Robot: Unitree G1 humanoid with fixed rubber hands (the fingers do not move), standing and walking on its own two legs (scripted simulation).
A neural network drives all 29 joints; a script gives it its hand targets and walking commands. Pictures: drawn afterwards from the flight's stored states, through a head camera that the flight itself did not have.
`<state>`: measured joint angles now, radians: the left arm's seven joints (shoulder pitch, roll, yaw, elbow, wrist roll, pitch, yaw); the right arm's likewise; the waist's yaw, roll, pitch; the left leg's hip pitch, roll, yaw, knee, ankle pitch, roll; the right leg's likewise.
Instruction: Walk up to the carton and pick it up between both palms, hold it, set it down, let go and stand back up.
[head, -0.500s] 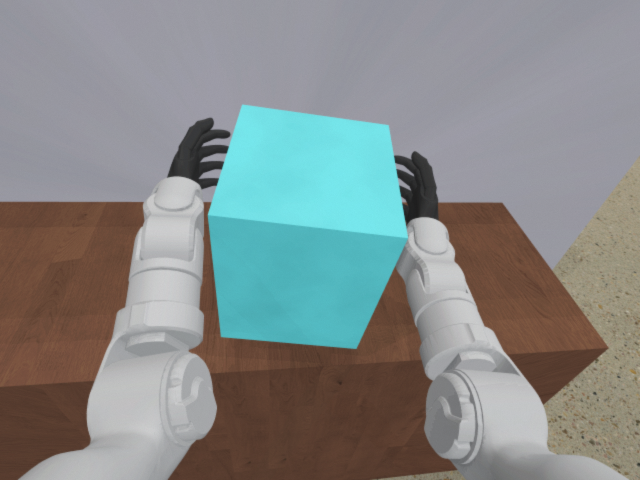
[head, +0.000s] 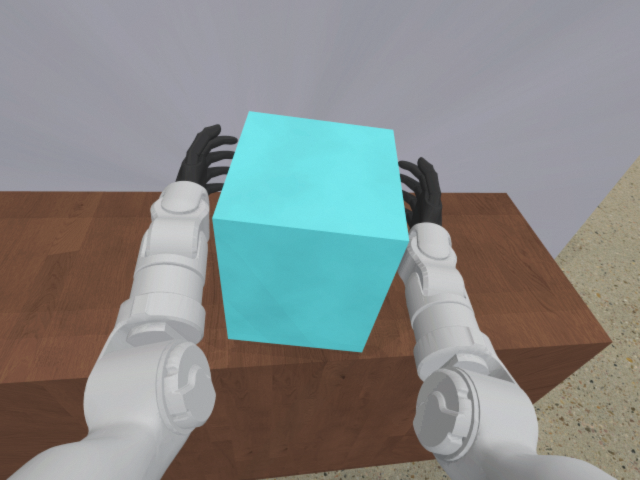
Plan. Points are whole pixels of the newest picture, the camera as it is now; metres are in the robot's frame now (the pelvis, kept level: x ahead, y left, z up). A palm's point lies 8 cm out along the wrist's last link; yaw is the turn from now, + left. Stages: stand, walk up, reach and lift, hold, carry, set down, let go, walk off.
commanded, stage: set down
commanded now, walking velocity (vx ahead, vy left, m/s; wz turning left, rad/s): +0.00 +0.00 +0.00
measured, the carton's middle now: (308, 237) +0.43 -0.02 +0.08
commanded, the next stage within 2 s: none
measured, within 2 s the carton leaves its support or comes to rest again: rests again in 1.26 s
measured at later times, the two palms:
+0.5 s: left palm (205, 193) +0.46 +0.12 +0.14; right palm (418, 226) +0.41 -0.16 +0.12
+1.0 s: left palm (199, 205) +0.44 +0.13 +0.13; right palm (413, 236) +0.40 -0.16 +0.11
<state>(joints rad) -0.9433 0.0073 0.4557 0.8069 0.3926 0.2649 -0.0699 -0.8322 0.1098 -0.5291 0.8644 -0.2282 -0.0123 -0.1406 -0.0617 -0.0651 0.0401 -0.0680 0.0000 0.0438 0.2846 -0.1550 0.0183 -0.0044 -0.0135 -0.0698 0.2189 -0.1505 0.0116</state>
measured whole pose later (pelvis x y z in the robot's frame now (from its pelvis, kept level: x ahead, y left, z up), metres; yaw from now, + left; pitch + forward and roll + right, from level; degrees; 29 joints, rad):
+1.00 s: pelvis +0.01 +0.00 +0.00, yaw -1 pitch +2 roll +0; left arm -0.94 0.02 0.53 0.95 0.40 0.11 -0.09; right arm -0.80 0.20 -0.69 0.81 -0.43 -0.07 -0.10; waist -0.04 -0.04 0.00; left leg -0.16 0.00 0.06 0.29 -0.15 0.02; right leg -0.11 -0.02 -0.05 0.24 -0.15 0.02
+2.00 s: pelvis +0.01 +0.00 +0.00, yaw -2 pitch +2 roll +0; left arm -0.94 -0.04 0.64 0.90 0.49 0.05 -0.14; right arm -0.77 0.23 -0.72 0.72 -0.50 -0.10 -0.07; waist -0.03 -0.05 0.05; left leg -0.14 0.00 0.08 0.26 -0.15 0.02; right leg -0.11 -0.01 -0.04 0.24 -0.15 0.01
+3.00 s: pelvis +0.01 +0.00 -0.01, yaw -3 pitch +16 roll -2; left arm -1.15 0.26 0.09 1.52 -0.07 -0.17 0.02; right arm -0.97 -0.04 -0.21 1.25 0.05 -0.14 -0.21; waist -0.09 0.00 -0.19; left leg -0.56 0.04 0.07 0.49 -0.22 0.01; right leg -0.49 0.02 -0.05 0.39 -0.19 0.00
